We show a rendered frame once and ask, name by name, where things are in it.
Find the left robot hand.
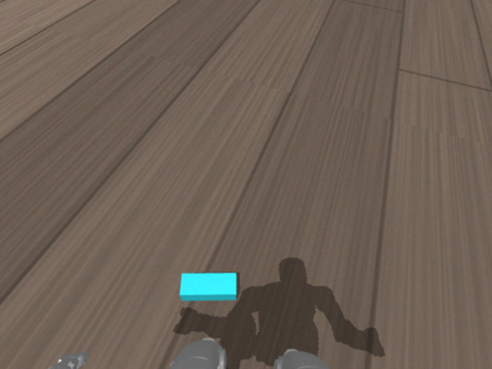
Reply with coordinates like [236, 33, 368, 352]
[49, 352, 89, 369]

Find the carton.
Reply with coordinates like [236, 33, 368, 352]
[180, 273, 237, 301]

